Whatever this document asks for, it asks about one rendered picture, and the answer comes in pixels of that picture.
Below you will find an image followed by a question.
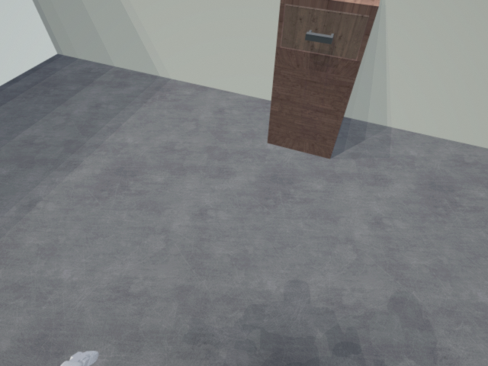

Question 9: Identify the drawer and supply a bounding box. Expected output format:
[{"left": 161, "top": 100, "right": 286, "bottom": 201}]
[{"left": 281, "top": 4, "right": 369, "bottom": 59}]

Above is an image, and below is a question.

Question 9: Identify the left robot hand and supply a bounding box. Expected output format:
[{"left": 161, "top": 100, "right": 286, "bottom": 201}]
[{"left": 60, "top": 351, "right": 99, "bottom": 366}]

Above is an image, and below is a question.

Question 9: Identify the handle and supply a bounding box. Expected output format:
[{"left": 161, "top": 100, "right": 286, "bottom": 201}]
[{"left": 305, "top": 30, "right": 334, "bottom": 44}]

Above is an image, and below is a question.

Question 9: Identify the cabinet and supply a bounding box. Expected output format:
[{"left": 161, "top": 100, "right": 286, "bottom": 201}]
[{"left": 268, "top": 0, "right": 380, "bottom": 159}]

